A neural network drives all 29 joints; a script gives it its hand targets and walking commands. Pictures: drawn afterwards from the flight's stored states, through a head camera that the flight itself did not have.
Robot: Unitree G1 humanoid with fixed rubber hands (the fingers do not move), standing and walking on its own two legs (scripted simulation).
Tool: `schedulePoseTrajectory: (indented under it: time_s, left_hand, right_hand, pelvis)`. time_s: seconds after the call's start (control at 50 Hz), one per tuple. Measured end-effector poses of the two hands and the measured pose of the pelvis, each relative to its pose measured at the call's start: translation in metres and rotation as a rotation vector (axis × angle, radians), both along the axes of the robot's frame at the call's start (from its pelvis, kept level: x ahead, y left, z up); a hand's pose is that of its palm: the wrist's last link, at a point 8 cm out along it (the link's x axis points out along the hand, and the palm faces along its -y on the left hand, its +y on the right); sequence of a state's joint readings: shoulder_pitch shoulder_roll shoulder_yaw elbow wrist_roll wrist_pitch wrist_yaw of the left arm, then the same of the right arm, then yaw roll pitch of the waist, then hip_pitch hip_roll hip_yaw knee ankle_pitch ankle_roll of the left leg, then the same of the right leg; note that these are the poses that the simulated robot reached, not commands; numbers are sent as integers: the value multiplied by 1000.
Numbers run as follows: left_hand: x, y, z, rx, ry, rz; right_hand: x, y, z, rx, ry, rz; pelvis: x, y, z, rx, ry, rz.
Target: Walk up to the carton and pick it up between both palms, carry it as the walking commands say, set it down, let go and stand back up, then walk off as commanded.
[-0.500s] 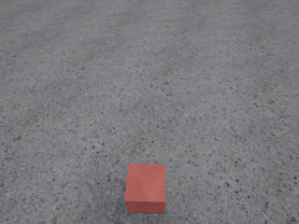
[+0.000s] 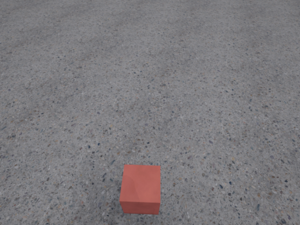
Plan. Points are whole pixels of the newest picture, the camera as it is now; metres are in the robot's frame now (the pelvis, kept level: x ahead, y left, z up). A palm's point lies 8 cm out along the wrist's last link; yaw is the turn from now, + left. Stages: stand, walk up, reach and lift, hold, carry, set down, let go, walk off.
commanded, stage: stand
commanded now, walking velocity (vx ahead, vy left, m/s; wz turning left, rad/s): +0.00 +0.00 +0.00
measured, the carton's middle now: (141, 190) +0.43 +0.07 -0.65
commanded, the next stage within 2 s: reach and lift in 0.20 s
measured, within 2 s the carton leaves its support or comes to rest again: neither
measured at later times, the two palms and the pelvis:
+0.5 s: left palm (84, 224) +0.16 +0.21 -0.14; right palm (227, 222) +0.17 -0.20 -0.14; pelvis -0.03 +0.00 -0.04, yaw -1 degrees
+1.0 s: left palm out of the picture +0.15 +0.23 -0.19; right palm out of the picture +0.17 -0.18 -0.19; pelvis -0.06 +0.02 -0.09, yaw +0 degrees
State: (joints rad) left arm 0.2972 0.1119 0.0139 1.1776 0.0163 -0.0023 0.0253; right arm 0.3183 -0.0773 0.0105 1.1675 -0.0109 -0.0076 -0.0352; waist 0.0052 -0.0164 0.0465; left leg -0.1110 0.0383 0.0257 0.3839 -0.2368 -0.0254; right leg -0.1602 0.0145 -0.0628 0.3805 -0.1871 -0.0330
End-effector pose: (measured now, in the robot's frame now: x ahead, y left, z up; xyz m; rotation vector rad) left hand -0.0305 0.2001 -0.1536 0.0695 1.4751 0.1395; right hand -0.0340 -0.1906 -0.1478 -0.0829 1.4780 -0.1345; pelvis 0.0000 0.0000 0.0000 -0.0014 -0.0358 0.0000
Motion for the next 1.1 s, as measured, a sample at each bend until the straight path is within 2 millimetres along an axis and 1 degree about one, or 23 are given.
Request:
schedulePoseTrajectory:
  time_s: [0.08, 0.2, 0.22, 0.26, 0.28, 0.34, 0.38, 0.4, 0.42, 0.44, 0.46, 0.5, 0.56, 0.62, 0.66, 0.76, 0.82, 0.88, 0.94, 1.02, 1.1]
  left_hand:
    - [0, 1, 0, 5, -4, 2]
    - [1, 0, -1, 2, -9, -5]
    - [7, 0, -1, -3, -17, 2]
    - [29, 14, -5, 31, -40, 23]
    - [46, 22, -8, 46, -63, 17]
    - [110, 39, -8, 78, -153, -5]
    - [150, 41, 0, 81, -207, -24]
    - [166, 39, 4, 76, -223, -36]
    - [178, 35, 7, 67, -230, -44]
    - [186, 30, 10, 59, -227, -57]
    - [191, 24, 12, 51, -218, -73]
    - [191, 11, 13, 31, -197, -93]
    - [176, -7, 9, 0, -174, -92]
    - [158, -17, -5, -24, -152, -75]
    - [150, -17, -17, -34, -145, -64]
    - [157, 3, -40, -17, -223, -33]
    - [165, 17, -43, -12, -274, -26]
    - [173, 26, -40, -4, -320, -30]
    - [178, 29, -39, 1, -336, -31]
    - [187, 25, -42, -4, -359, -30]
    - [208, 21, -50, -4, -392, -18]
  right_hand:
    - [-5, 3, -1, 8, 13, -8]
    - [-9, 3, -1, 3, 17, -16]
    - [-3, 1, -2, 8, 15, -21]
    - [19, -14, -8, -32, 17, -6]
    - [37, -23, -12, -51, 0, 11]
    - [110, -42, -16, -91, -98, 52]
    - [158, -44, -10, -88, -168, 61]
    - [177, -41, -6, -77, -195, 64]
    - [192, -37, -2, -63, -211, 72]
    - [202, -32, 2, -48, -215, 80]
    - [207, -26, 4, -38, -211, 92]
    - [205, -14, 5, -20, -192, 102]
    - [182, 2, -1, -5, -151, 101]
    - [154, 12, -13, 15, -104, 71]
    - [149, 10, -19, -6, -136, 57]
    - [161, 1, -38, -8, -197, 78]
    - [175, 0, -40, -10, -250, 92]
    - [189, 4, -38, -3, -299, 98]
    - [198, 10, -39, 9, -315, 108]
    - [209, 16, -47, 20, -341, 100]
    - [230, 20, -59, 30, -373, 87]
  pelvis:
    - [0, 0, 0, 2, 3, 0]
    - [0, 1, -1, 3, 4, -2]
    - [-1, 1, -3, 5, 27, -5]
    - [-8, 2, -11, 7, 73, -9]
    - [-13, 3, -17, 8, 90, -12]
    - [-26, 4, -32, 14, 147, -14]
    - [-31, 5, -40, 21, 183, -17]
    - [-33, 5, -41, 27, 198, -20]
    - [-34, 5, -42, 32, 214, -21]
    - [-34, 5, -42, 34, 225, -22]
    - [-33, 5, -41, 34, 232, -21]
    - [-31, 4, -36, 31, 237, -20]
    - [-24, 4, -31, 28, 251, -22]
    - [-23, 3, -35, 23, 270, -24]
    - [-25, 3, -42, 18, 287, -24]
    - [-36, 5, -64, 9, 333, -14]
    - [-44, 6, -74, 1, 332, -5]
    - [-51, 9, -79, -3, 323, 0]
    - [-56, 12, -82, -1, 321, 0]
    - [-63, 17, -87, -1, 327, -4]
    - [-74, 21, -97, 4, 327, -7]
